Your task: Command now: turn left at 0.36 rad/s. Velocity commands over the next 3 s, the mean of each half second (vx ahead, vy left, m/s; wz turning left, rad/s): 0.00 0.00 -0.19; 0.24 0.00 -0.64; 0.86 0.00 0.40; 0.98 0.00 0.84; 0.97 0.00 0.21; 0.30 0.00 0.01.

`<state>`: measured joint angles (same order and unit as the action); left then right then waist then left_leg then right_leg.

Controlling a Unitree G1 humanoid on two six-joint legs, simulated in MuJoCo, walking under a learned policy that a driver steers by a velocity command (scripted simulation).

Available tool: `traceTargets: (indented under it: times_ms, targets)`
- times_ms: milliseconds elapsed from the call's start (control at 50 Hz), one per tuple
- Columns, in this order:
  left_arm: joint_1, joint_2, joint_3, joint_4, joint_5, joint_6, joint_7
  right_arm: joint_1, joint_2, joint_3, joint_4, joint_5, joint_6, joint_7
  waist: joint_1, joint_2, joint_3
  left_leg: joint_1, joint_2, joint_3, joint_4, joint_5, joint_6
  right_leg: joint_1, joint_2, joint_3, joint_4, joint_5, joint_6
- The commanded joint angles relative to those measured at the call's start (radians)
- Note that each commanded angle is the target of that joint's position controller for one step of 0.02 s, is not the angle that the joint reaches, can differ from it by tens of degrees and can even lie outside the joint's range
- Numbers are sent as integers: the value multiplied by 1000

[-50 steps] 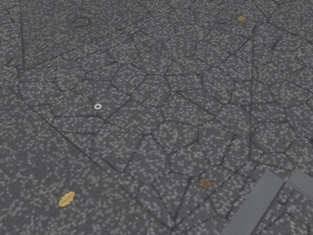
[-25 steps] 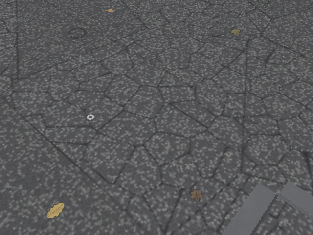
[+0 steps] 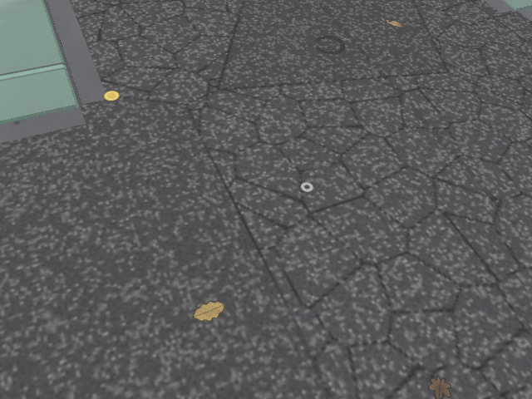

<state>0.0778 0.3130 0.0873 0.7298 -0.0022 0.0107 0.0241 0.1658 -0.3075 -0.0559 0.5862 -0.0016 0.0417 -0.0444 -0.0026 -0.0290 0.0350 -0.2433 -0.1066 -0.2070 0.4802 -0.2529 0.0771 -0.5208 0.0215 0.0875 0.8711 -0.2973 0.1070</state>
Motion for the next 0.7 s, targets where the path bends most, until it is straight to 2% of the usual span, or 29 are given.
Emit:
traceTargets:
  times_ms: [20,60,120,140,160,180,200,220,240,260,300,320,340,360,400,420,460,480,520,540,560,580,600,620,640,660,700]
  targets:
    - [-69,74,11,-87,-1,-25,-6,18,-151,-36,-54,-10,-4,4,-39,172,-105,135,276,-222,-45,519,145,-10,-19,-9,-38,-35,-10]
    - [-57,75,9,-88,-4,-31,-12,3,-144,-31,-54,-10,-2,10,-38,169,-110,133,274,-234,-22,595,151,40,-20,-19,-88,-64,-19]
    - [-32,68,4,-86,-8,-41,-23,-22,-122,-22,-48,0,-2,16,-23,169,-112,135,254,-253,1,631,142,140,-18,-32,-244,-42,-36]
    - [-8,58,2,-80,-6,-46,-27,-40,-110,-17,-46,8,-3,16,2,162,-111,122,232,-249,9,598,123,208,-16,-38,-366,50,-49]
    - [37,40,-8,-64,7,-54,-33,-43,-63,0,-34,6,-11,16,35,136,-126,95,212,-215,-3,506,79,333,-49,-16,-539,272,-67]
    - [50,80,-7,-61,21,-56,-30,25,-23,11,-14,-26,-26,18,-5,54,-168,63,158,-138,30,323,18,459,-143,88,-527,552,-103]
    - [1,123,-7,-71,24,-53,-29,128,-47,1,11,-49,-40,22,-97,-82,-156,22,78,-47,45,22,-35,469,-210,172,-447,754,-193]
    - [-27,95,-11,-73,12,-49,-30,109,-72,-5,17,-55,-44,20,-79,-134,-138,34,64,2,32,-60,-85,402,-235,220,-453,648,-279]
    - [-30,115,-2,-81,-4,-45,-34,49,-105,-15,12,-44,-45,14,-42,-138,-111,14,50,33,46,-47,-101,391,-207,245,-465,548,-288]
    - [-5,147,10,-78,-13,-41,-33,3,-115,-25,4,-32,-43,7,-15,-141,-112,-15,38,61,83,-38,-106,404,-201,281,-469,509,-290]
    - [52,186,26,-74,-23,-36,-22,-26,-96,-34,-18,-15,-36,-1,5,-170,-102,-108,12,103,177,-146,-122,436,-248,398,-472,537,-336]
    - [95,188,29,-70,-22,-35,-16,-46,-81,-34,-27,-10,-38,-1,27,-176,-103,-176,-2,101,271,-298,-129,470,-276,459,-487,562,-365]
    - [130,190,34,-67,-17,-34,-10,-59,-76,-37,-33,-5,-41,0,47,-157,-110,-242,-3,83,397,-392,-138,501,-299,505,-499,582,-389]
    - [126,196,40,-69,-19,-32,-3,-47,-74,-41,-29,1,-43,2,38,-116,-114,-270,10,63,473,-390,-146,503,-291,496,-494,579,-383]
    - [65,184,47,-87,-38,-11,12,-29,-56,-41,-17,9,-47,6,8,-84,-108,-257,32,59,380,-309,-153,462,-221,431,-495,481,-319]
    - [47,178,50,-97,-42,6,17,-33,-46,-39,-15,12,-51,10,8,-93,-111,-227,24,75,311,-263,-158,438,-192,422,-499,447,-298]
    - [22,177,57,-118,-38,32,19,-12,-34,-38,-5,17,-60,22,3,-129,-138,-116,0,99,186,-175,-161,374,-148,412,-493,426,-274]
    - [17,179,60,-126,-37,39,17,8,-40,-42,3,20,-65,29,-1,-144,-149,-62,-5,105,115,-134,-158,349,-138,424,-488,410,-266]
    - [-16,168,58,-144,-51,44,17,88,-64,-58,33,20,-70,34,-46,-143,-163,97,4,126,-109,54,-143,267,-95,426,-451,274,-219]
    - [18,132,46,-143,-49,41,17,110,-112,-74,40,15,-66,27,-38,-90,-170,222,102,60,-169,92,-106,152,-37,383,-380,66,-166]
    - [108,48,25,-135,-27,38,9,75,-200,-87,12,-10,-53,15,21,200,-173,295,367,-238,-218,63,18,-28,112,203,-121,-261,-99]
    - [113,124,48,-149,-23,22,9,21,-201,-81,-12,-67,-58,24,30,286,-109,122,507,-396,-250,71,131,-97,73,156,81,-334,-70]
    - [121,195,68,-128,-24,20,8,-49,-145,-64,-38,-64,-65,21,50,197,-55,63,480,-302,-251,54,140,-85,9,126,207,-264,-56]
    - [137,202,74,-104,-25,27,9,-95,-104,-51,-43,-47,-68,14,58,140,-24,35,401,-175,-239,29,103,-86,-5,101,259,-184,-45]
    - [159,178,71,-84,-23,37,12,-112,-92,-46,-50,-31,-69,2,58,123,-24,56,347,-91,-226,40,76,-101,-10,85,312,-119,-32]
    - [166,159,66,-84,-23,42,10,-112,-85,-40,-47,-22,-68,-7,48,134,-14,67,332,-25,-215,124,78,-123,-23,62,370,-80,-15]
    - [125,138,54,-117,-28,42,3,-63,-80,-34,-39,-26,-63,-19,14,144,-12,99,318,68,-214,220,105,-157,-55,-1,387,-33,13]
